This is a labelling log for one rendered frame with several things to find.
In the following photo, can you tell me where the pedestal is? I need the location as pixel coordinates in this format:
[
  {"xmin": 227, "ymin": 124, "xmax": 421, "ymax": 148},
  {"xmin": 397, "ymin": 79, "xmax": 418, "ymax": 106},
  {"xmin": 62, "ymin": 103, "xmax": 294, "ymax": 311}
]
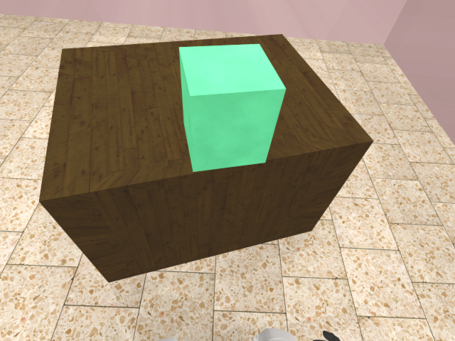
[{"xmin": 39, "ymin": 34, "xmax": 374, "ymax": 283}]

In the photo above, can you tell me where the carton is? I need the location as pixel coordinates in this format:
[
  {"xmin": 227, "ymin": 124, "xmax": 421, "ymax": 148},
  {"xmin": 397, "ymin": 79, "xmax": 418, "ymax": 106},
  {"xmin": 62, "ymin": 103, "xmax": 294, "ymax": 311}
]
[{"xmin": 179, "ymin": 44, "xmax": 286, "ymax": 172}]

